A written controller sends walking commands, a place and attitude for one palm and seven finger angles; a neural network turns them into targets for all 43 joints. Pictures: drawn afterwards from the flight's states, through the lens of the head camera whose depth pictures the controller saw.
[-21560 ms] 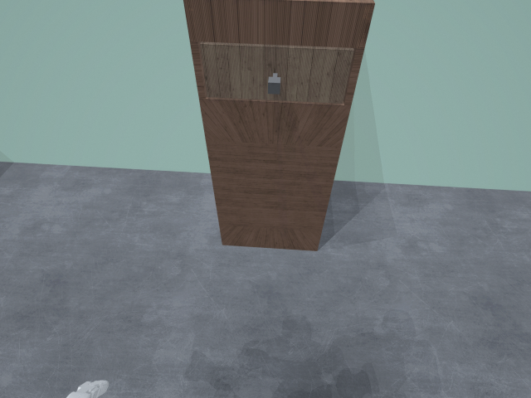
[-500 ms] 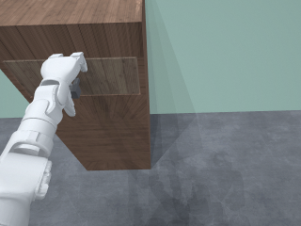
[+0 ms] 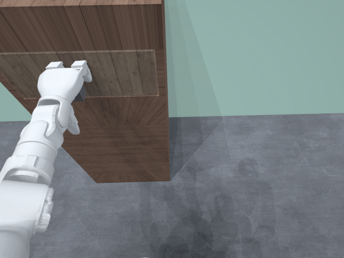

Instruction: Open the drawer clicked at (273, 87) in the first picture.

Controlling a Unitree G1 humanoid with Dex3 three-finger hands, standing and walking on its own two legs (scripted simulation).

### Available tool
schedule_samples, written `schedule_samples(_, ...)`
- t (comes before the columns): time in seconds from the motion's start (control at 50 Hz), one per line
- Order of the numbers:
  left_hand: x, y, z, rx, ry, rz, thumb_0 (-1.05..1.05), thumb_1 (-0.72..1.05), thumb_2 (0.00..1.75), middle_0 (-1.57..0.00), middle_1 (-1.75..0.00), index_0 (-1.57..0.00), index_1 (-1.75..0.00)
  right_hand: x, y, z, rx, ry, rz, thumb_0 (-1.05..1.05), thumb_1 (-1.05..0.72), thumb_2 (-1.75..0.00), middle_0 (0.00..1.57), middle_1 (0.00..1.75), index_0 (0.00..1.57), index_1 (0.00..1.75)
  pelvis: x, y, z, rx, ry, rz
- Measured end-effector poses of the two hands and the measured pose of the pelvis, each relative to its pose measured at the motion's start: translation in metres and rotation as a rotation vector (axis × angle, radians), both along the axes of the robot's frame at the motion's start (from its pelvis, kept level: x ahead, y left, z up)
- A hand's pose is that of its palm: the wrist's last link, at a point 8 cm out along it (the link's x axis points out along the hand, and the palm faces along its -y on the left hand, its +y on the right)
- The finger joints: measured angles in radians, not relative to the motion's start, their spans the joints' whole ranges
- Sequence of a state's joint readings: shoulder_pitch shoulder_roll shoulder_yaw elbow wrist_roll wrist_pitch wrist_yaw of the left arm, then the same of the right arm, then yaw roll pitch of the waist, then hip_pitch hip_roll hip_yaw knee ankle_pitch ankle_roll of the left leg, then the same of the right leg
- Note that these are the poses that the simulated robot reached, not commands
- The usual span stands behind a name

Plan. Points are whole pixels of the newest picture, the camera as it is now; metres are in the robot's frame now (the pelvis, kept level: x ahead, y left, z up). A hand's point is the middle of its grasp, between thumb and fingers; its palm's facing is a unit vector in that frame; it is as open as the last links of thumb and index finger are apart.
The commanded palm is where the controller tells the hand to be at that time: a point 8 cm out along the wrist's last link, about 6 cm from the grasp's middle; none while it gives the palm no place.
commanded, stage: lower the fingers behind the handle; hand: left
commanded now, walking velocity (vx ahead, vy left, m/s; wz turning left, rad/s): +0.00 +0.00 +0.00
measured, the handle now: (78, 87) +0.51 +0.24 +0.08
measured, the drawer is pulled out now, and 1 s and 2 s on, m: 0.00 0.00 0.02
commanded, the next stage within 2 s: close the thumb around the handle in 0.60 s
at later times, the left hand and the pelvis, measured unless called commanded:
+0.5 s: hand (76, 105) +0.47 +0.24 +0.06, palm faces -0.02 -0.02 -1.00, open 13.8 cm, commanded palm +0.46 +0.23 +0.12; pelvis +0.00 +0.01 +0.00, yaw +0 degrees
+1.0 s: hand (78, 104) +0.47 +0.23 +0.06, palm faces -0.06 -0.03 -1.00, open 11.3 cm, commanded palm +0.45 +0.23 +0.12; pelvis +0.00 +0.01 +0.00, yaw -1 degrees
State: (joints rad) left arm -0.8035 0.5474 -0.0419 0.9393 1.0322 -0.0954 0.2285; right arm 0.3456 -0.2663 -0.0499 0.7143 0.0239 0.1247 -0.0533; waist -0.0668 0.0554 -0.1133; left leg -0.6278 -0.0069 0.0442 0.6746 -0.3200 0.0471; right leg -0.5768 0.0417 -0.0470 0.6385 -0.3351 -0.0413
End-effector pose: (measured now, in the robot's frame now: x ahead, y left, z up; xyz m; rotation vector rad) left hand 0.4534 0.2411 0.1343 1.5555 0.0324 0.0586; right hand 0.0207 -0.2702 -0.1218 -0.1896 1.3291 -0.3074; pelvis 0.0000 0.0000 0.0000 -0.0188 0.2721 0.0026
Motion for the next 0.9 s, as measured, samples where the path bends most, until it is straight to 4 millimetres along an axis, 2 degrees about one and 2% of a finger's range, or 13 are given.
schedule_samples(0.2, 0.0, -0.003, 0.003, -0.007, 0.064, 0.038, 0.0, -0.49, 0.31, -0.33, -1.21, -0.32, -1.24, 0.018, 0.011, 0.003, 0.021, -0.058, 0.009, 0.0, -0.91, -0.9, 0.2, 0.3, 0.21, 0.3, 0.002, 0.004, 0.002, -0.002, -0.018, 0.0)
schedule_samples(0.28, -0.004, -0.006, -0.014, 0.004, 0.137, 0.013, 0.0, -0.49, 0.31, -0.32, -1.21, -0.31, -1.23, 0.023, 0.012, 0.005, 0.011, -0.085, 0.012, 0.0, -0.91, -0.9, 0.2, 0.3, 0.21, 0.3, -0.001, 0.006, 0.001, -0.003, -0.019, -0.003)
schedule_samples(0.32, -0.005, -0.007, -0.019, -0.013, 0.131, -0.007, 0.0, -0.49, 0.31, -0.32, -1.21, -0.31, -1.22, 0.022, 0.011, 0.006, 0.003, -0.087, 0.015, 0.0, -0.91, -0.9, 0.2, 0.3, 0.21, 0.3, -0.002, 0.007, 0.0, -0.003, -0.016, -0.004)
schedule_samples(0.42, -0.005, -0.005, -0.015, -0.019, 0.055, -0.057, 0.0, -0.49, 0.31, -0.32, -1.21, -0.32, -1.21, 0.016, 0.012, 0.003, -0.009, -0.063, 0.023, 0.0, -0.91, -0.9, 0.2, 0.3, 0.21, 0.3, -0.003, 0.01, -0.003, -0.005, -0.001, -0.003)
schedule_samples(0.5, -0.002, -0.002, -0.021, -0.007, 0.038, -0.023, 0.0, -0.49, 0.31, -0.32, -1.21, -0.32, -1.2, 0.01, 0.014, -0.001, 0.002, -0.034, 0.018, 0.0, -0.91, -0.9, 0.2, 0.3, 0.2, 0.3, -0.002, 0.011, -0.005, -0.007, 0.011, -0.002)
schedule_samples(0.6, 0.001, -0.004, -0.018, -0.004, 0.027, 0.001, 0.0, -0.49, 0.31, -0.32, -1.21, -0.36, -1.23, 0.003, 0.017, -0.004, 0.018, -0.006, 0.011, 0.0, -0.91, -0.9, 0.2, 0.3, 0.2, 0.3, 0.0, 0.012, -0.004, -0.009, 0.013, 0.0)
schedule_samples(0.76, 0.001, -0.006, -0.016, -0.009, 0.066, 0.025, 0.0, -0.49, 0.31, -0.33, -1.21, -0.34, -1.22, 0.002, 0.019, -0.001, 0.023, -0.02, -0.006, 0.0, -0.91, -0.9, 0.2, 0.3, 0.21, 0.3, 0.001, 0.011, -0.002, -0.007, -0.005, -0.003)
schedule_samples(0.9, 0.0, -0.006, -0.017, -0.005, 0.091, 0.001, 0.0, -0.32, 0.38, -0.33, -1.22, -0.33, -1.22, 0.005, 0.014, 0.002, 0.005, -0.041, -0.006, 0.0, -0.91, -0.9, 0.2, 0.3, 0.21, 0.3, 0.0, 0.009, -0.001, -0.006, -0.007, -0.007)
